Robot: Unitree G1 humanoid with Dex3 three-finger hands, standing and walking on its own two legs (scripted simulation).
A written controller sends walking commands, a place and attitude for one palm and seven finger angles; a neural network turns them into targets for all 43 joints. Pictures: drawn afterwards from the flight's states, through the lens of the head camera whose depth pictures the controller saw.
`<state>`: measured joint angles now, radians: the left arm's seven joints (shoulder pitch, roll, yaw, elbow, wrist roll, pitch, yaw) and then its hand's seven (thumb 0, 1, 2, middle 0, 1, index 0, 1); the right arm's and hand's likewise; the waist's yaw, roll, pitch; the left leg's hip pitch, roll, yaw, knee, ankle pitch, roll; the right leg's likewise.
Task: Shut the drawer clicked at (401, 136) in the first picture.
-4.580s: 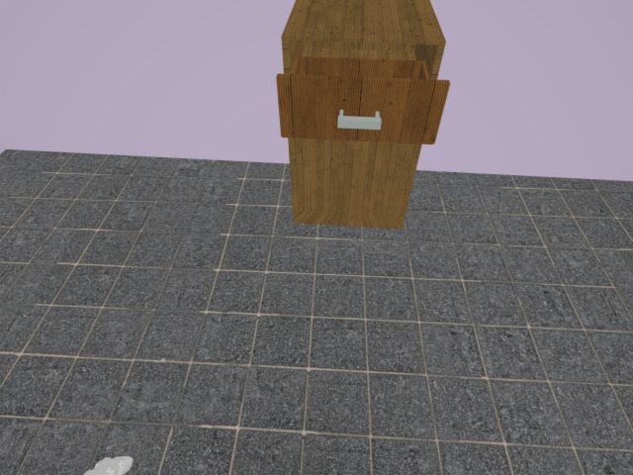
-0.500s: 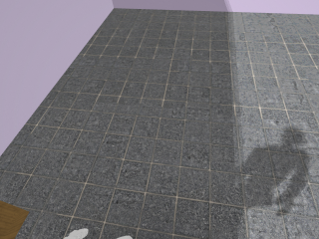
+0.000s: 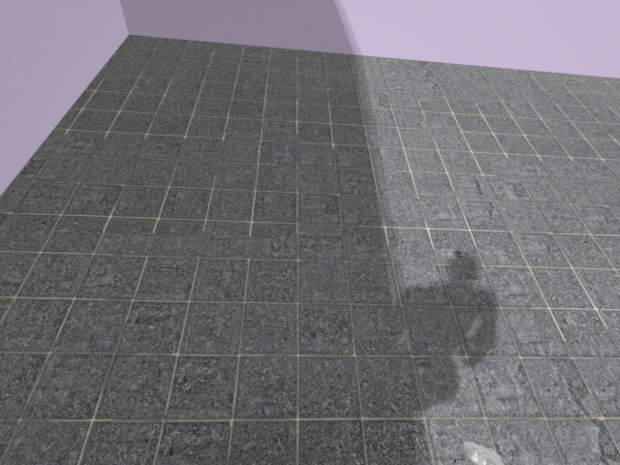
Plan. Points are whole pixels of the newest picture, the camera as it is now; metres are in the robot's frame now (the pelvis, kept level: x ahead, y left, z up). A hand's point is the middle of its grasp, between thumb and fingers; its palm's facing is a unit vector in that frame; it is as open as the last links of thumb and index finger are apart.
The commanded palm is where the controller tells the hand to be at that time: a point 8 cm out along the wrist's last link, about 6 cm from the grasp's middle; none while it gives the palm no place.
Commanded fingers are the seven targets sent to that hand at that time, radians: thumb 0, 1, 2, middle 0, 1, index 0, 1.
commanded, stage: walk to a spot facing it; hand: left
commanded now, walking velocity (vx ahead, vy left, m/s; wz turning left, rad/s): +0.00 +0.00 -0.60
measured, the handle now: out of the picture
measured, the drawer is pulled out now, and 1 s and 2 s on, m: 0.26 0.26 0.26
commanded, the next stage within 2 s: turn to face it in 0.34 s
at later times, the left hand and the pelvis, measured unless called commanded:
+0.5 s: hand (244, 384) +0.26 +0.13 -0.16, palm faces -0.34 -0.92 -0.19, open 7.3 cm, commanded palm none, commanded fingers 0.00 0.90 0.90 -0.20 -0.30 -0.20 -0.30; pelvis +0.09 -0.01 +0.00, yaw -18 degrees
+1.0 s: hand (201, 423) +0.20 +0.18 -0.18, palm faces -0.02 -0.98 -0.19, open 7.3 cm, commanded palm none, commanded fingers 0.00 0.90 0.90 -0.20 -0.30 -0.20 -0.30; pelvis +0.10 +0.00 -0.01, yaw -4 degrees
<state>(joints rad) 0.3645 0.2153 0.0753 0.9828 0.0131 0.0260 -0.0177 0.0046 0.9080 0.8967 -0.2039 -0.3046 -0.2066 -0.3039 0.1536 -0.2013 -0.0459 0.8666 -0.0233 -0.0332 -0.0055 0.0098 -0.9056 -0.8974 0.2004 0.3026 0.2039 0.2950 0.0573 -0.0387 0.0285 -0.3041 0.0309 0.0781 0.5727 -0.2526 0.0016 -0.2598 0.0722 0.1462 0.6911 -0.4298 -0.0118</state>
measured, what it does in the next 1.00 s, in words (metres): steps on the spot: right foot, then left foot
